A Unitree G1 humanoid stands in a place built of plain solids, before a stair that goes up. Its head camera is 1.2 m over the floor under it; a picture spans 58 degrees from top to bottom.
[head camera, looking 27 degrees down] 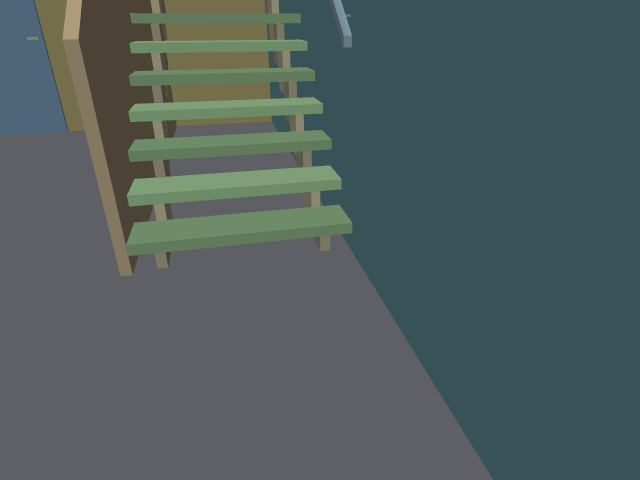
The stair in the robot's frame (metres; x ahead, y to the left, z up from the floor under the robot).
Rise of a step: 0.18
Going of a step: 0.24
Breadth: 1.20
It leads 13 degrees to the left of straight ahead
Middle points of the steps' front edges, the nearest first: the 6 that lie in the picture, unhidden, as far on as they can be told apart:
2.08 0.40 0.18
2.32 0.46 0.35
2.56 0.51 0.53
2.80 0.57 0.71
3.03 0.62 0.89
3.27 0.68 1.06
